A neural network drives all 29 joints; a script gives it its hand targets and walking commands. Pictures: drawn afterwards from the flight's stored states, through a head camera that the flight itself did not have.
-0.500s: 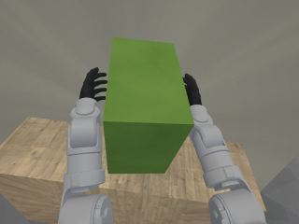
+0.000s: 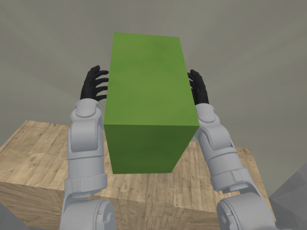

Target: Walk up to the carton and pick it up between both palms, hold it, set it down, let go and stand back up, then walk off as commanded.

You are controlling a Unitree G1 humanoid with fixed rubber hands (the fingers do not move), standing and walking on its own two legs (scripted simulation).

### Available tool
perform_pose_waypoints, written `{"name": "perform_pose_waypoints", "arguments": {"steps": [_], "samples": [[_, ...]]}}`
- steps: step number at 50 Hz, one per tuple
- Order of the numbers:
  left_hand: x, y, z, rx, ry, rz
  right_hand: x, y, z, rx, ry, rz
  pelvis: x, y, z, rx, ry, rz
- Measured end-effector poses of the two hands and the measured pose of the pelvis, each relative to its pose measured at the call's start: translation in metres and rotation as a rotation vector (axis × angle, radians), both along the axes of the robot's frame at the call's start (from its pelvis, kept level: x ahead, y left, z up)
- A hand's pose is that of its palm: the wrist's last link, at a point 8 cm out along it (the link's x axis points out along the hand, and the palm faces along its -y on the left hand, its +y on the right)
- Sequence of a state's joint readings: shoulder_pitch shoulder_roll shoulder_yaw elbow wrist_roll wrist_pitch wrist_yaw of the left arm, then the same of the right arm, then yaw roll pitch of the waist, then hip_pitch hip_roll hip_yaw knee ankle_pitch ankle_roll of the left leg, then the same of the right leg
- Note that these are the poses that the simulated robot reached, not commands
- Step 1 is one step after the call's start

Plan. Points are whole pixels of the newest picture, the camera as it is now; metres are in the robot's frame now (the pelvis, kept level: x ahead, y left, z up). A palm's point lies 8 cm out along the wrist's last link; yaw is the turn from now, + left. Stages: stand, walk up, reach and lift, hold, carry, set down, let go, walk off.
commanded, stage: hold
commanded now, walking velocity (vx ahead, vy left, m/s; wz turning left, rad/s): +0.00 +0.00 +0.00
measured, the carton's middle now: (144, 108) +0.39 +0.02 +0.15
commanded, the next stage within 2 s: set down in 0.52 s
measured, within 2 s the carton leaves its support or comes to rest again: neither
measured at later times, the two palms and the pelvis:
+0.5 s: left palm (92, 102) +0.33 +0.14 +0.22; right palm (202, 108) +0.34 -0.12 +0.20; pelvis -0.02 +0.00 +0.00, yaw +0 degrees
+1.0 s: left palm (92, 107) +0.35 +0.15 +0.19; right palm (196, 111) +0.36 -0.11 +0.17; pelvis +0.00 +0.00 +0.00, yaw +0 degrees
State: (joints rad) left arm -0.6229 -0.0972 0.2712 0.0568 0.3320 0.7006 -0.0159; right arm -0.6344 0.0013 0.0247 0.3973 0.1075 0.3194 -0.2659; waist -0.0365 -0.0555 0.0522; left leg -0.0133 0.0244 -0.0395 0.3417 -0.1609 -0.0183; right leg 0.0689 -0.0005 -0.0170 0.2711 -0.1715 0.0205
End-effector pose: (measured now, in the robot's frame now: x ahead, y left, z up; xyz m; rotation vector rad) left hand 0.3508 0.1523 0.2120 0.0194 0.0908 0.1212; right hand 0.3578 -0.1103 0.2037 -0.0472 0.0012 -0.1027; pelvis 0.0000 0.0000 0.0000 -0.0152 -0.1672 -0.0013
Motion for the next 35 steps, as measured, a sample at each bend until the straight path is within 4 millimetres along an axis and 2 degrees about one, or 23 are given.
{"name": "perform_pose_waypoints", "arguments": {"steps": [10,13,17,20,23,31,35], "samples": [[-0.02,0.008,-0.031,0.009,0.129,-0.005,-0.019,0.008,-0.03,-0.002,0.127,0.009,-0.012,0.003,0.0,-0.004,-0.016,0.0],[-0.025,0.008,-0.026,0.009,0.107,-0.006,-0.024,0.008,-0.026,0.002,0.106,0.008,-0.016,0.003,0.0,-0.004,-0.022,0.0],[-0.029,0.005,-0.007,0.01,0.043,0.0,-0.028,0.005,-0.012,0.029,0.044,0.004,-0.022,0.003,-0.001,-0.004,-0.03,0.0],[-0.027,0.0,0.007,0.025,0.014,0.012,-0.024,0.001,-0.002,0.069,0.019,0.009,-0.025,0.002,-0.001,-0.003,-0.035,0.0],[-0.021,-0.005,0.01,0.064,0.033,0.011,-0.019,-0.004,-0.002,0.101,0.038,0.009,-0.026,0.002,-0.001,-0.002,-0.036,0.0],[-0.004,-0.006,-0.025,0.081,0.152,-0.008,-0.004,-0.006,-0.031,0.088,0.151,0.0,-0.015,0.001,-0.001,-0.001,-0.019,0.001],[0.001,-0.004,-0.03,0.028,0.117,-0.012,-0.001,-0.003,-0.029,0.03,0.114,-0.002,-0.006,0.001,0.0,-0.001,-0.005,0.001]]}}
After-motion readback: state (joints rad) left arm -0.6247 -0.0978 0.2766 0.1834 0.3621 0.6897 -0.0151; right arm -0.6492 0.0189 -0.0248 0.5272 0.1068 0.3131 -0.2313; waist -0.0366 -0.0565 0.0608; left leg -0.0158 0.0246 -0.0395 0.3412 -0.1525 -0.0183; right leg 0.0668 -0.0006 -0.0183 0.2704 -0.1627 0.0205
